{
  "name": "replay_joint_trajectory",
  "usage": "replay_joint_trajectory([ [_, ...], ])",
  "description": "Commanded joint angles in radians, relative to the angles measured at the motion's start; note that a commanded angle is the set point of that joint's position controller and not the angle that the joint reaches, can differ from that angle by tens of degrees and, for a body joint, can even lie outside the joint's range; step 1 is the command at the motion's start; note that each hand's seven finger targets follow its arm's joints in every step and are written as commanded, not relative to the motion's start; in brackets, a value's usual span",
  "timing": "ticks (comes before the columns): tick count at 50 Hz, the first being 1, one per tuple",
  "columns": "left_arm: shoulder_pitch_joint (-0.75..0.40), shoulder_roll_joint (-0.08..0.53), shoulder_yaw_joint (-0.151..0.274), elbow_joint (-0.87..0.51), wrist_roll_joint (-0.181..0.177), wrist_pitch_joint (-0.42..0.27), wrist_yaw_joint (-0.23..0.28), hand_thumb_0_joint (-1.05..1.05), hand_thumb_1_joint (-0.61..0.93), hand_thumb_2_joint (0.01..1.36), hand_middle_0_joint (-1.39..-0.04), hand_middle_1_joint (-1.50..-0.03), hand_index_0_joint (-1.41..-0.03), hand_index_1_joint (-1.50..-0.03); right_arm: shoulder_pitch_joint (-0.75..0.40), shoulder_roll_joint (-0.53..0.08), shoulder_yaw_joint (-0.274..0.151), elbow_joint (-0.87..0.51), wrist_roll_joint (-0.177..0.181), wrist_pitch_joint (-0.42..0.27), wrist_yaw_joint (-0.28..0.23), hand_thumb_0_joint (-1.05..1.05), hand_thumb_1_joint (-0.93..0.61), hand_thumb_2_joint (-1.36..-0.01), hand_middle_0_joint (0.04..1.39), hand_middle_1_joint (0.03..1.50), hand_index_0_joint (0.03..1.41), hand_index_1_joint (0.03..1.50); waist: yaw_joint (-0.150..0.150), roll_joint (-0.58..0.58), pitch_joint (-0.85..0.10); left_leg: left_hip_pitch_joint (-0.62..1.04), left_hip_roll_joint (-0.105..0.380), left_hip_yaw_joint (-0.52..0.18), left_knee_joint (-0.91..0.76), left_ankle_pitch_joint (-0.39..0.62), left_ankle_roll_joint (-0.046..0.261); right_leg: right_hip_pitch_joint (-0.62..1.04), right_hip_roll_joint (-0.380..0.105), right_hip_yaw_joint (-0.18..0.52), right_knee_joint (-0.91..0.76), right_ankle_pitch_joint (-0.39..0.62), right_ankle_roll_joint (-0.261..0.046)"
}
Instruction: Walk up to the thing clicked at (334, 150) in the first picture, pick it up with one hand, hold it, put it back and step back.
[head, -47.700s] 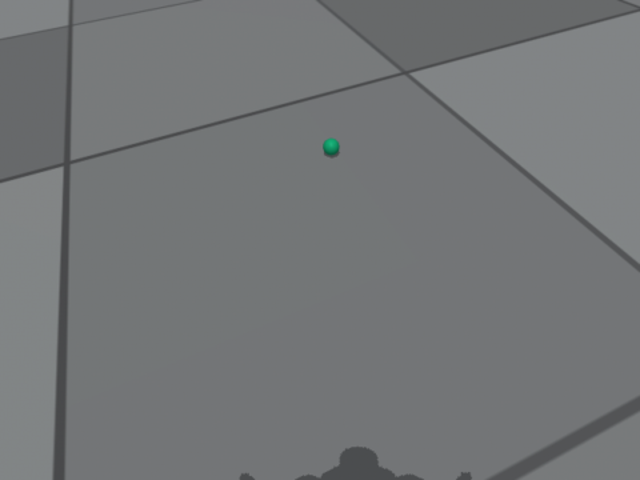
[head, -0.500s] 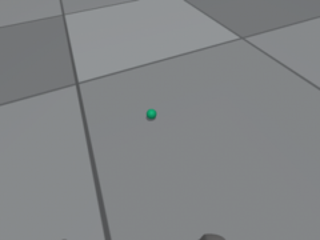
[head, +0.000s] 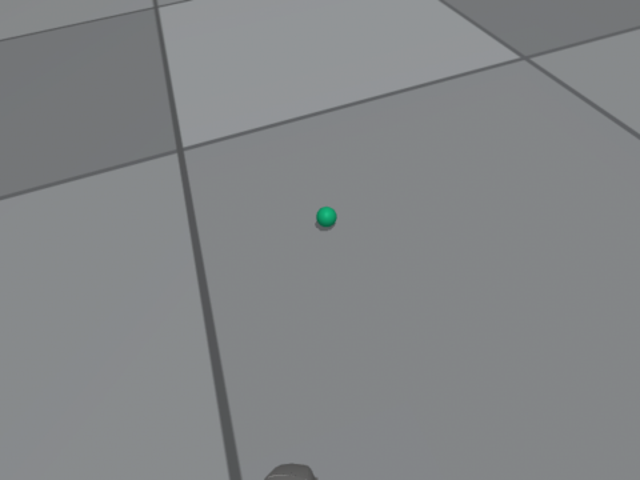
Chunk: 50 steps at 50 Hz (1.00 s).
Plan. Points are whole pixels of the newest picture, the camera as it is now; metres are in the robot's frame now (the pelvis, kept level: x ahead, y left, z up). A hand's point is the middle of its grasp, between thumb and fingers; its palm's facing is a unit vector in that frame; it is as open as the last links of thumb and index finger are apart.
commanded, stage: step back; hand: left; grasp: from above
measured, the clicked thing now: (326, 216) +1.13 +0.13 -0.72
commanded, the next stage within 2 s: stand in 0.30 s
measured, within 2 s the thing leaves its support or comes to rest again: neither
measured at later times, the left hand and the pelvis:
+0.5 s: hand out of the picture +0.13 +0.27 -0.14, palm faces -0.06 -0.94 -0.34, open 7.3 cm; pelvis +0.03 +0.02 +0.01, yaw -3 degrees
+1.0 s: hand out of the picture +0.12 +0.26 -0.14, palm faces -0.09 -0.94 -0.34, open 7.3 cm; pelvis +0.02 +0.01 +0.02, yaw -4 degrees
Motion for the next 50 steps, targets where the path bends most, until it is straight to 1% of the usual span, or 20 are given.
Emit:
replay_joint_trajectory([
  [1, -0.041, 0.207, 0.031, -0.091, -0.017, -0.004, 0.021, 0.0, 0.9, 0.9, -0.2, -0.3, -0.2, -0.3, -0.001, -0.158, -0.04, -0.05, 0.005, -0.046, -0.032, 0.0, -0.9, -0.9, 0.2, 0.3, 0.2, 0.3, -0.039, -0.095, -0.133, 0.214, 0.022, 0.001, -0.152, 0.323, 0.054, -0.046, -0.098, 0.098, 0.094, 0.514, -0.068],
  [2, -0.048, 0.169, 0.02, -0.109, -0.026, 0.0, 0.02, 0.0, 0.9, 0.9, -0.2, -0.3, -0.2, -0.3, 0.024, -0.214, -0.05, -0.049, -0.001, -0.052, -0.039, 0.0, -0.9, -0.9, 0.2, 0.3, 0.2, 0.3, -0.049, 0.063, -0.187, 0.24, 0.184, -0.204, -0.198, 0.406, 0.114, -0.094, -0.02, 0.068, 0.216, 0.325, -0.028],
  [3, -0.056, 0.177, 0.023, -0.085, -0.04, 0.018, 0.026, 0.0, 0.9, 0.9, -0.2, -0.3, -0.2, -0.3, -0.041, -0.262, -0.047, -0.063, 0.011, -0.051, -0.039, 0.0, -0.9, -0.9, 0.2, 0.3, 0.2, 0.3, -0.033, 0.111, -0.162, 0.12, 0.269, -0.309, -0.228, 0.284, 0.217, -0.08, 0.042, 0.063, 0.203, -0.086, -0.025],
  [4, -0.057, 0.198, 0.023, -0.063, -0.031, 0.025, 0.029, 0.0, 0.9, 0.9, -0.2, -0.3, -0.2, -0.3, -0.096, -0.266, -0.052, -0.064, 0.012, -0.045, -0.037, 0.0, -0.9, -0.9, 0.2, 0.3, 0.2, 0.3, -0.029, 0.129, -0.122, 0.044, 0.298, -0.33, -0.259, 0.156, 0.249, -0.041, 0.016, 0.077, 0.214, -0.192, -0.029],
  [5, -0.066, 0.203, 0.019, -0.058, -0.03, 0.026, 0.025, 0.0, 0.9, 0.9, -0.2, -0.3, -0.2, -0.3, -0.114, -0.247, -0.045, -0.064, 0.008, -0.04, -0.037, 0.0, -0.9, -0.9, 0.2, 0.3, 0.2, 0.3, -0.024, 0.112, -0.106, 0.027, 0.263, -0.272, -0.269, 0.095, 0.23, -0.045, 0.013, 0.1, 0.209, -0.213, -0.036],
  [6, -0.048, 0.191, 0.019, -0.049, -0.03, 0.026, 0.022, 0.0, 0.9, 0.9, -0.2, -0.3, -0.2, -0.3, -0.136, -0.226, -0.035, -0.07, 0.003, -0.037, -0.037, 0.0, -0.9, -0.9, 0.2, 0.3, 0.2, 0.3, -0.011, 0.133, -0.102, 0.065, 0.228, -0.213, -0.26, 0.061, 0.198, -0.076, 0.006, 0.098, 0.166, -0.201, -0.042],
  [8, -0.023, 0.188, 0.019, -0.024, -0.026, 0.017, 0.021, 0.0, 0.9, 0.9, -0.2, -0.3, -0.2, -0.3, -0.154, -0.21, -0.028, -0.066, 0.005, -0.038, -0.038, 0.0, -0.9, -0.9, 0.2, 0.3, 0.2, 0.3, -0.005, 0.15, -0.097, 0.08, 0.189, -0.162, -0.208, 0.159, 0.15, -0.061, 0.005, 0.075, 0.054, -0.082, -0.037],
  [10, -0.028, 0.191, 0.025, 0.002, -0.017, 0.007, 0.028, 0.0, 0.9, 0.9, -0.2, -0.3, -0.2, -0.3, -0.184, -0.194, -0.023, -0.056, 0.014, -0.031, -0.035, 0.0, -0.9, -0.9, 0.2, 0.3, 0.2, 0.3, 0.0, 0.124, -0.108, 0.051, 0.162, -0.116, -0.146, 0.282, 0.104, 0.054, -0.002, 0.084, -0.119, 0.115, -0.031],
  [11, -0.032, 0.207, 0.032, 0.006, -0.012, 0.002, 0.033, 0.0, 0.9, 0.9, -0.2, -0.3, -0.2, -0.3, -0.188, -0.169, -0.013, -0.057, 0.021, -0.03, -0.036, 0.0, -0.9, -0.9, 0.2, 0.3, 0.2, 0.3, 0.002, 0.084, -0.129, 0.033, 0.144, -0.084, -0.104, 0.336, 0.084, 0.107, -0.021, 0.119, -0.112, 0.221, -0.037],
  [12, -0.035, 0.221, 0.033, 0.011, -0.009, -0.002, 0.036, 0.0, 0.9, 0.9, -0.2, -0.3, -0.2, -0.3, -0.198, -0.147, -0.008, -0.062, 0.027, -0.031, -0.037, 0.0, -0.9, -0.9, 0.2, 0.3, 0.2, 0.3, -0.005, 0.037, -0.144, 0.013, 0.114, -0.05, -0.065, 0.326, 0.067, 0.127, -0.051, 0.169, -0.111, 0.311, -0.05],
  [14, -0.135, 0.254, 0.03, -0.008, -0.01, -0.004, 0.026, 0.0, 0.9, 0.9, -0.2, -0.3, -0.2, -0.3, -0.153, -0.122, -0.003, -0.034, 0.028, -0.029, -0.035, 0.0, -0.9, -0.9, 0.2, 0.3, 0.2, 0.3, -0.053, -0.033, -0.141, 0.112, 0.081, -0.029, -0.13, 0.142, 0.042, -0.006, -0.113, 0.244, -0.121, 0.211, -0.077],
  [15, -0.174, 0.215, 0.002, 0.015, -0.018, 0.0, 0.016, 0.0, 0.9, 0.9, -0.2, -0.3, -0.2, -0.3, -0.132, -0.149, 0.002, -0.01, 0.033, -0.038, -0.032, 0.0, -0.9, -0.9, 0.2, 0.3, 0.2, 0.3, -0.071, -0.022, -0.109, 0.172, 0.088, -0.06, -0.199, 0.177, 0.05, -0.039, -0.094, 0.204, -0.147, 0.172, -0.055],
  [17, -0.166, 0.176, -0.013, 0.016, -0.022, 0.0, 0.011, 0.0, 0.9, 0.9, -0.2, -0.3, -0.2, -0.3, -0.193, -0.178, -0.004, -0.002, 0.025, -0.051, -0.027, 0.0, -0.9, -0.9, 0.2, 0.3, 0.2, 0.3, -0.036, 0.01, -0.114, 0.182, 0.118, -0.078, -0.203, 0.307, 0.052, 0.008, -0.058, 0.147, -0.155, 0.238, -0.027],
  [23, -0.189, 0.198, -0.017, 0.051, -0.023, -0.006, 0.013, 0.0, 0.9, 0.9, -0.2, -0.3, -0.2, -0.3, -0.188, -0.147, 0.006, 0.029, 0.03, -0.053, -0.025, 0.0, -0.9, -0.9, 0.2, 0.3, 0.2, 0.3, -0.047, -0.048, -0.144, 0.243, 0.101, -0.026, -0.228, 0.435, 0.032, 0.088, -0.088, 0.155, -0.202, 0.414, -0.023],
  [27, -0.203, 0.191, -0.022, 0.064, -0.021, -0.004, 0.014, 0.0, 0.9, 0.9, -0.2, -0.3, -0.2, -0.3, -0.208, -0.142, 0.007, 0.046, 0.031, -0.049, -0.024, 0.0, -0.9, -0.9, 0.2, 0.3, 0.2, 0.3, -0.046, -0.048, -0.147, 0.275, 0.098, -0.015, -0.259, 0.379, 0.025, 0.089, -0.091, 0.158, -0.25, 0.365, -0.02],
  [32, -0.221, 0.2, -0.02, 0.079, -0.018, -0.002, 0.014, 0.0, 0.9, 0.9, -0.2, -0.3, -0.2, -0.3, -0.215, -0.142, 0.011, 0.065, 0.029, -0.041, -0.02, 0.0, -0.9, -0.9, 0.2, 0.3, 0.2, 0.3, -0.047, -0.053, -0.103, 0.238, 0.09, -0.014, -0.306, 0.232, 0.017, 0.075, -0.095, 0.17, -0.307, 0.237, -0.017],
  [35, -0.229, 0.207, -0.019, 0.083, -0.018, -0.004, 0.014, 0.0, 0.9, 0.9, -0.2, -0.3, -0.2, -0.3, -0.203, -0.138, 0.014, 0.075, 0.028, -0.042, -0.018, 0.0, -0.9, -0.9, 0.2, 0.3, 0.2, 0.3, -0.051, -0.057, -0.098, 0.233, 0.091, -0.012, -0.32, 0.222, 0.011, 0.075, -0.095, 0.17, -0.317, 0.225, -0.018],
  [39, -0.216, 0.197, -0.023, 0.085, -0.019, -0.006, 0.012, 0.0, 0.9, 0.9, -0.2, -0.3, -0.2, -0.3, -0.204, -0.148, 0.014, 0.085, 0.028, -0.047, -0.02, 0.0, -0.9, -0.9, 0.2, 0.3, 0.2, 0.3, -0.045, -0.035, -0.12, 0.256, 0.1, -0.012, -0.314, 0.287, 0.008, 0.09, -0.095, 0.165, -0.312, 0.289, -0.016],
  [43, -0.229, 0.203, -0.021, 0.088, -0.017, -0.001, 0.013, 0.0, 0.9, 0.9, -0.2, -0.3, -0.2, -0.3, -0.189, -0.145, 0.017, 0.091, 0.026, -0.043, -0.02, 0.0, -0.9, -0.9, 0.2, 0.3, 0.2, 0.3, -0.052, -0.035, -0.08, 0.221, 0.096, -0.016, -0.34, 0.196, 0.005, 0.058, -0.088, 0.166, -0.332, 0.181, -0.018],
  [50, -0.207, 0.198, -0.024, 0.088, -0.02, -0.002, 0.012, 0.0, 0.9, 0.9, -0.2, -0.3, -0.2, -0.3, -0.17, -0.152, 0.019, 0.096, 0.027, -0.044, -0.023, 0.0, -0.9, -0.9, 0.2, 0.3, 0.2, 0.3, -0.05, -0.034, -0.126, 0.257, 0.104, -0.007, -0.314, 0.287, 0.011, 0.084, -0.094, 0.166, -0.318, 0.289, -0.017],
])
